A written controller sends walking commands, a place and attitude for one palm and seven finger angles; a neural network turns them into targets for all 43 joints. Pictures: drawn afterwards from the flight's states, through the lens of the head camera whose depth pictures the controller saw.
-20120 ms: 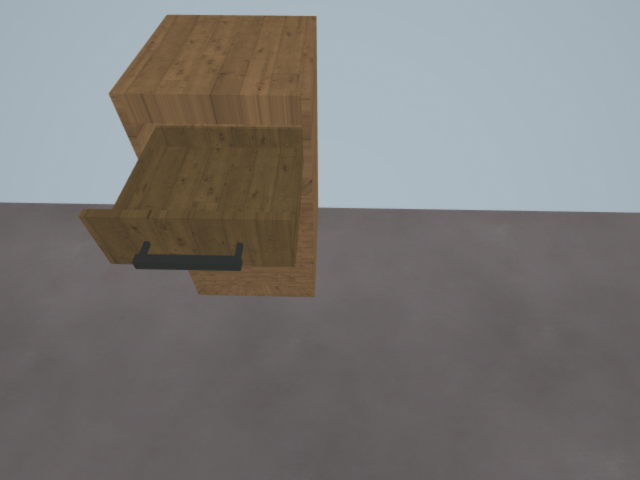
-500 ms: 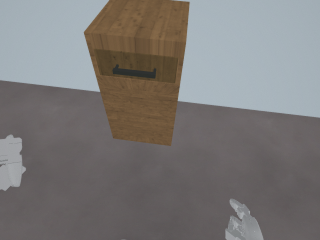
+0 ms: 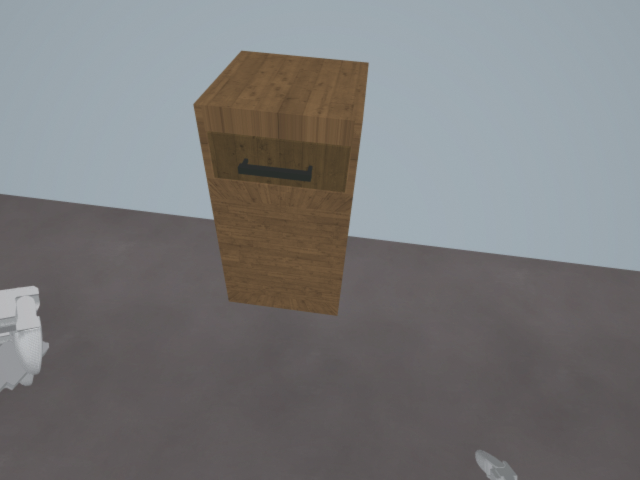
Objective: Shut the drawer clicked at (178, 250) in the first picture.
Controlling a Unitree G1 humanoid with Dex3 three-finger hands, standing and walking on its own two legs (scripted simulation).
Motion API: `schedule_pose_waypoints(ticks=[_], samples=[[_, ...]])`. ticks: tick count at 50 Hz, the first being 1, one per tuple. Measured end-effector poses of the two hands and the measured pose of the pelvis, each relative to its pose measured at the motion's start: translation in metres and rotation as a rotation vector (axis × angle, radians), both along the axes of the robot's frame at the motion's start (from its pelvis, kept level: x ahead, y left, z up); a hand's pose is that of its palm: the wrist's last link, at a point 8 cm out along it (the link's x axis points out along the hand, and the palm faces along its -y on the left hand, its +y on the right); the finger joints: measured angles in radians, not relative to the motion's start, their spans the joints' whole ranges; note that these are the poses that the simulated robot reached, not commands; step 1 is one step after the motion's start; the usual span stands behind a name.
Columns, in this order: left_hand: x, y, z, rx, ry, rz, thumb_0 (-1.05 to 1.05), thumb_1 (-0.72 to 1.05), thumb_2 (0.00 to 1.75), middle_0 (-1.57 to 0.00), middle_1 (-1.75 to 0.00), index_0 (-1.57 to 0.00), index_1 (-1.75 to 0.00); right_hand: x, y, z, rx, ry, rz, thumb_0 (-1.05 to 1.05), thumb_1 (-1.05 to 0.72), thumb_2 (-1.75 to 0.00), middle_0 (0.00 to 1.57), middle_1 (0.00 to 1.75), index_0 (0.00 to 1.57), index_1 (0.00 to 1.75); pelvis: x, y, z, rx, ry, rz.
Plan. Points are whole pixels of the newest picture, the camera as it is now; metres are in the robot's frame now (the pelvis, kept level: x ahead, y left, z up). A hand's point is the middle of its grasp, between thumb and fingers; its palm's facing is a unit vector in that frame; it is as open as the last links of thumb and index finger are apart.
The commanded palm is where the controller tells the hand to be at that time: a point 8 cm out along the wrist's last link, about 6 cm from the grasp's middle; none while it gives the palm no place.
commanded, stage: stop stepping back and stand still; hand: left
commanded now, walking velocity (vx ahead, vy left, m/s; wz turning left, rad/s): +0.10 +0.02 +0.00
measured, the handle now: (276, 168) +0.92 +0.17 -0.11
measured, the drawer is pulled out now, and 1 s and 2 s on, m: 0.00 0.00 0.00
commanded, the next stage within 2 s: let the arm hang, fingers relaxed in 0.28 s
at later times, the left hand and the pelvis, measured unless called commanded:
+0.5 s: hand (139, 387) +0.22 +0.24 +0.02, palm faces +0.21 -0.86 -0.45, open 3.1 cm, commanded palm none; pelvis +0.01 -0.01 -0.02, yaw +3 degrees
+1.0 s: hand out of the picture -0.01 +0.19 -0.16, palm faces +0.03 -0.97 -0.25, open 5.7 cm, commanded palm none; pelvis +0.01 -0.01 +0.00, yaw +0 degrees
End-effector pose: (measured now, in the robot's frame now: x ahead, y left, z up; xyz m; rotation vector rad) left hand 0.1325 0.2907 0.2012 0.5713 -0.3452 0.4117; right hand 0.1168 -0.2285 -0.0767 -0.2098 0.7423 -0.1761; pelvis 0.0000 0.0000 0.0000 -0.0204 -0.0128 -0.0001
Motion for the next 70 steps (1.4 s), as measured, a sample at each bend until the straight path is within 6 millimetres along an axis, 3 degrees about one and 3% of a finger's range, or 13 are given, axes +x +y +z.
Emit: schedule_pose_waypoints(ticks=[4, 7, 15, 18, 20, 22, 26, 29, 32, 40, 47, 57, 70], samples=[[0.01, -0.012, -0.023, -0.046, 0.051, -0.006, 0.01, 0.9, 0.9, -1.41, -1.6, -1.41, -1.6, 0.001, -0.001, -0.018, 0.03, 0.018, 0.019, 0.01, -0.9, -0.9, 0.21, 0.3, 0.2, 0.3, -0.01, -0.008, -0.011, 0.006, 0.001, -0.013], [0.015, -0.024, -0.032, -0.1, 0.069, -0.057, 0.01, 0.89, 0.9, -1.41, -1.6, -1.41, -1.6, -0.001, -0.007, -0.018, 0.014, 0.052, 0.021, 0.01, -0.9, -0.9, 0.21, 0.3, 0.2, 0.3, -0.013, -0.009, -0.009, 0.007, -0.008, -0.001], [0.019, -0.031, -0.012, 0.008, 0.022, -0.138, 0.01, 0.89, 0.9, -1.41, -1.6, -1.41, -1.6, 0.008, -0.024, -0.001, -0.047, -0.026, -0.046, 0.01, -0.9, -0.9, 0.21, 0.3, 0.2, 0.3, 0.001, -0.009, -0.011, 0.035, -0.009, -0.021], [0.026, -0.029, -0.002, 0.063, 0.012, -0.102, 0.01, 0.89, 0.9, -1.41, -1.6, -1.41, -1.6, 0.017, -0.024, -0.004, -0.023, -0.035, -0.027, 0.01, -0.9, -0.9, 0.2, 0.3, 0.2, 0.3, 0.007, -0.014, -0.01, 0.035, -0.004, -0.01], [0.034, -0.027, -0.01, 0.065, 0.044, -0.09, 0.01, 0.89, 0.9, -1.41, -1.6, -1.41, -1.6, 0.023, -0.025, -0.011, 0.003, -0.025, -0.001, 0.01, -0.9, -0.9, 0.2, 0.3, 0.2, 0.3, 0.008, -0.016, -0.011, 0.026, 0.001, 0.001], [0.052, -0.019, -0.054, -0.016, 0.231, -0.063, 0.0, 0.9, 0.9, -1.4, -1.59, -1.4, -1.6, 0.027, -0.028, -0.026, 0.035, 0.03, 0.034, 0.01, -0.9, -0.9, 0.2, 0.3, 0.2, 0.3, 0.009, -0.015, -0.013, 0.019, 0.013, 0.025], [0.056, -0.018, -0.188, -0.308, 0.709, 0.052, 0.0, 0.91, 0.9, -1.34, -1.54, -1.34, -1.54, 0.019, -0.031, -0.052, 0.056, 0.161, 0.041, 0.01, -0.9, -0.9, 0.2, 0.3, 0.2, 0.3, 0.012, -0.012, -0.018, 0.016, 0.02, 0.048], [0.021, -0.047, -0.276, -0.488, 1.043, 0.077, 0.0, 0.91, 0.9, -1.26, -1.46, -1.26, -1.47, 0.0, -0.028, -0.056, 0.051, 0.254, 0.027, 0.01, -0.91, -0.9, 0.2, 0.3, 0.2, 0.3, 0.014, -0.013, -0.018, 0.03, 0.002, 0.039], [-0.028, -0.081, -0.327, -0.617, 1.291, 0.086, 0.01, 0.91, 0.9, -1.16, -1.38, -1.16, -1.37, -0.024, -0.025, -0.054, 0.038, 0.344, 0.006, 0.01, -0.91, -0.9, 0.2, 0.3, 0.2, 0.3, 0.014, -0.015, -0.014, 0.028, -0.005, 0.031], [-0.1, -0.052, -0.336, -0.622, 1.498, 0.244, 0.01, 0.91, 0.9, -0.87, -1.12, -0.87, -1.05, -0.081, -0.018, -0.059, 0.05, 0.562, -0.029, 0.01, -0.91, -0.9, 0.2, 0.3, 0.2, 0.3, 0.009, -0.016, -0.002, 0.011, -0.003, 0.026], [-0.141, -0.051, -0.33, -0.619, 1.631, 0.307, 0.01, 0.91, 0.9, -0.6, -0.78, -0.6, -0.75, -0.107, -0.007, -0.069, 0.101, 0.627, -0.06, 0.0, -0.91, -0.9, 0.2, 0.3, 0.2, 0.3, 0.008, -0.01, 0.002, 0.016, -0.01, 0.012], [-0.141, -0.076, -0.337, -0.658, 1.653, 0.26, 0.0, 0.91, 0.9, -0.29, -0.4, -0.29, -0.4, -0.126, 0.01, -0.073, 0.146, 0.664, -0.087, 0.0, -0.91, -0.9, 0.2, 0.3, 0.2, 0.3, 0.006, -0.008, 0.004, 0.022, -0.02, -0.001], [-0.135, -0.088, -0.342, -0.676, 1.653, 0.233, 0.01, 0.92, 0.9, -0.2, -0.3, -0.2, -0.31, -0.147, 0.018, -0.071, 0.163, 0.706, -0.129, 0.0, -0.91, -0.9, 0.2, 0.3, 0.2, 0.3, 0.007, -0.009, 0.004, 0.022, -0.018, -0.007]])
